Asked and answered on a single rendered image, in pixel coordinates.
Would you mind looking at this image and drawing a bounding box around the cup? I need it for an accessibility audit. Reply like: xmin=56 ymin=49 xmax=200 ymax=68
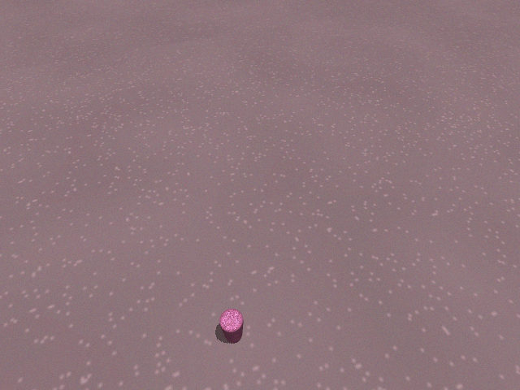
xmin=219 ymin=309 xmax=244 ymax=343

